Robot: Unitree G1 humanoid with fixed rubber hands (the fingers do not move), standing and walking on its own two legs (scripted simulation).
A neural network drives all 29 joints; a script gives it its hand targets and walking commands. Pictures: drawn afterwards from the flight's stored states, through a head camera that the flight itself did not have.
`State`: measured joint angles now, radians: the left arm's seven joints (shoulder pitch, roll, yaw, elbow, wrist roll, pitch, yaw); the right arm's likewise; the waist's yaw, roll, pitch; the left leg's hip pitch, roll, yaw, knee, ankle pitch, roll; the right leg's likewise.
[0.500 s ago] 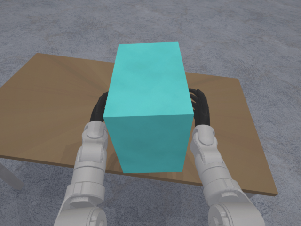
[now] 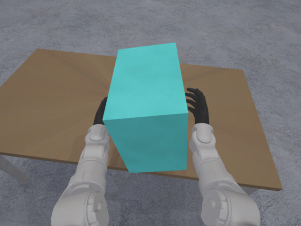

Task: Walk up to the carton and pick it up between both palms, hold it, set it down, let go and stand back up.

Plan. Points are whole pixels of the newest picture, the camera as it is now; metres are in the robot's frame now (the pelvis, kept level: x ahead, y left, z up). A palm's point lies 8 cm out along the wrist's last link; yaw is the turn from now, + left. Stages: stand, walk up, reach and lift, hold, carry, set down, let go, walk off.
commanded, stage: set down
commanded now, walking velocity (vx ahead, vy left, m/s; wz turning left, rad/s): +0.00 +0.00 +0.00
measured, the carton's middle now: (152, 109) +0.46 +0.01 +0.03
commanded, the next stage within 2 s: none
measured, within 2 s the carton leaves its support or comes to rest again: rests again in 1.72 s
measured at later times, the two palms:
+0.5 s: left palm (104, 125) +0.40 +0.16 +0.00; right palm (193, 119) +0.41 -0.11 +0.04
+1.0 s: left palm (101, 133) +0.40 +0.18 -0.03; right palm (186, 125) +0.42 -0.10 +0.00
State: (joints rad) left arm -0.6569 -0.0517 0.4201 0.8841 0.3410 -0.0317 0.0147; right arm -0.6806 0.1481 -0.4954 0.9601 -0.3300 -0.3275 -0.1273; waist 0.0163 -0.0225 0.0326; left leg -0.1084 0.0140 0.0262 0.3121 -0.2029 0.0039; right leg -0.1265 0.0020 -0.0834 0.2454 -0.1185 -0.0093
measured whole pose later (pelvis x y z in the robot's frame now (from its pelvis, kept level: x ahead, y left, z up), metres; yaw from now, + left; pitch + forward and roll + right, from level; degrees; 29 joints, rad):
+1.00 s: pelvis +0.02 +0.01 -0.01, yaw +0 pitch +21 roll -2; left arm -0.73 0.06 0.34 1.28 0.21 -0.41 0.09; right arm -0.75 0.12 -0.55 1.18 -0.40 -0.54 -0.17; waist 0.01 0.00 -0.17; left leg -0.57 0.01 0.01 0.43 -0.23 0.00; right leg -0.55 0.00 -0.10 0.31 -0.12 -0.01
